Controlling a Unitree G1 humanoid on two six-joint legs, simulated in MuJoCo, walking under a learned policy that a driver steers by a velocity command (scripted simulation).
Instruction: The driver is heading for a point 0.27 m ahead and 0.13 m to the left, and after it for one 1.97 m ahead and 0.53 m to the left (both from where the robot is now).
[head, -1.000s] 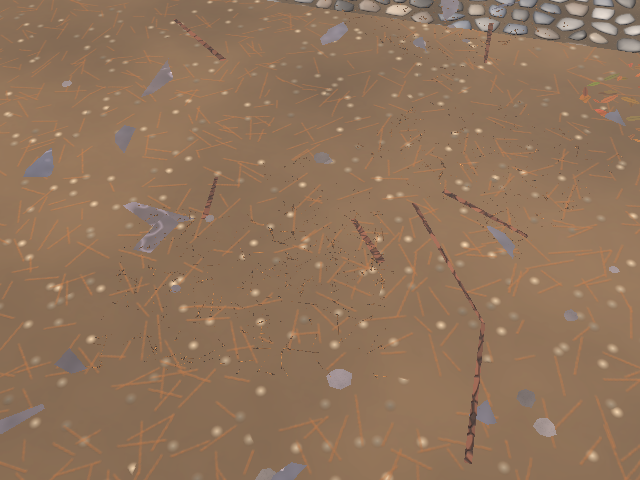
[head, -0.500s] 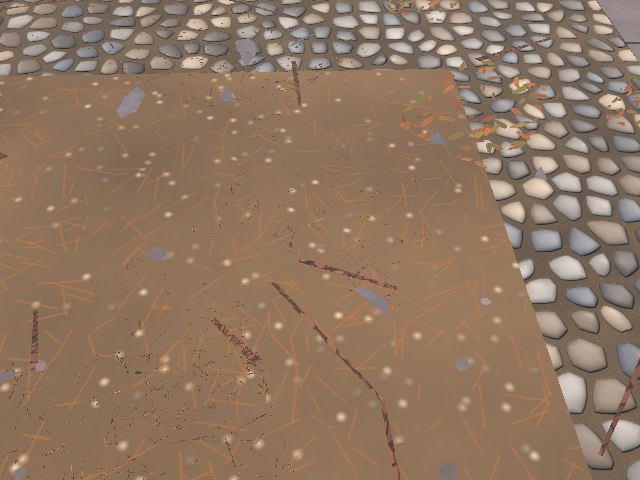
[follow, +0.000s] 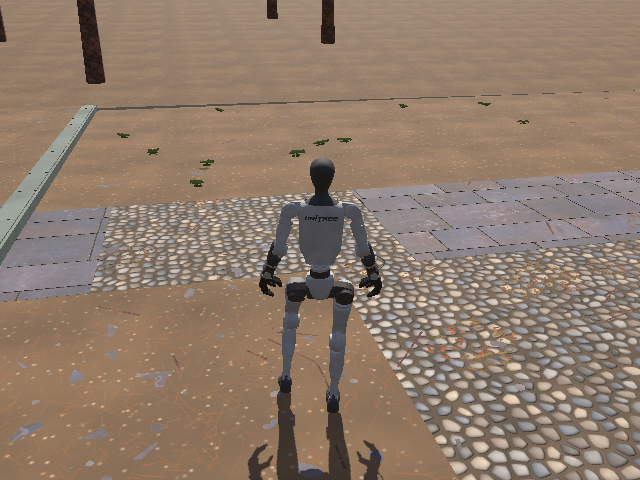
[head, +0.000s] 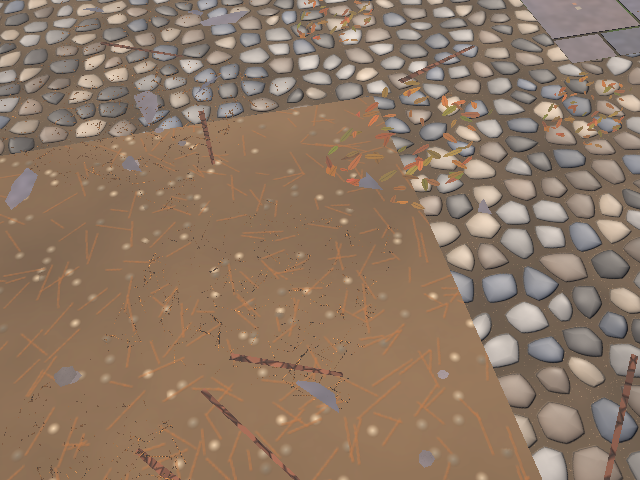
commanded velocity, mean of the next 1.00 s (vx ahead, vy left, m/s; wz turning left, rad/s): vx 0.50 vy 0.00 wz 0.44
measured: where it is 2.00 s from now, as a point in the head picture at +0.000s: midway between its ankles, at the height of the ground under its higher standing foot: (216, 247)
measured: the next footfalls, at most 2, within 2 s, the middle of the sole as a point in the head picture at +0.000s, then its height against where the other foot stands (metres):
left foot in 0.32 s outside the picture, level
right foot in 0.78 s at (330, 389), level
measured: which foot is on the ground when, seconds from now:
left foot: up 0.00-0.30, down 0.32-0.78, up 0.80-1.00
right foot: down 0.00-0.34, up 0.36-0.76, down 0.78-1.00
